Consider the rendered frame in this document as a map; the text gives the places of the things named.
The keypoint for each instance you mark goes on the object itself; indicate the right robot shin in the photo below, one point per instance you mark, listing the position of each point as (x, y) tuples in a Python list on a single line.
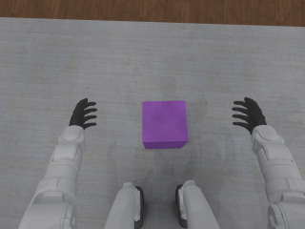
[(187, 183)]

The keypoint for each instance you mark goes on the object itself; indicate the left robot hand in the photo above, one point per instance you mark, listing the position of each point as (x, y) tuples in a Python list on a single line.
[(78, 118)]

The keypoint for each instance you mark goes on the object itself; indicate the right robot thigh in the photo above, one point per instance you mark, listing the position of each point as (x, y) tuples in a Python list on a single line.
[(199, 214)]

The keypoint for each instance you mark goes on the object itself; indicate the carton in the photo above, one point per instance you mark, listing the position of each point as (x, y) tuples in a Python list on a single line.
[(164, 124)]

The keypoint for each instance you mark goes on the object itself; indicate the robot right upper arm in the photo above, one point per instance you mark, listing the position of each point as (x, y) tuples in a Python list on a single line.
[(286, 215)]

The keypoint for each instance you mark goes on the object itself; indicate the robot left upper arm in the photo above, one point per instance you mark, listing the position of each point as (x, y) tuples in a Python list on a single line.
[(51, 215)]

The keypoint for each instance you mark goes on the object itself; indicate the right robot hand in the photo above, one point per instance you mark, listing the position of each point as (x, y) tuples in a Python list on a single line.
[(253, 115)]

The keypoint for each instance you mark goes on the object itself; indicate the robot right forearm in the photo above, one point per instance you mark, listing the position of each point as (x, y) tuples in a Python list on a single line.
[(283, 181)]

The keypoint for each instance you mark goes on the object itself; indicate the robot left forearm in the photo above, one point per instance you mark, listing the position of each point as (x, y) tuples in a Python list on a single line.
[(59, 182)]

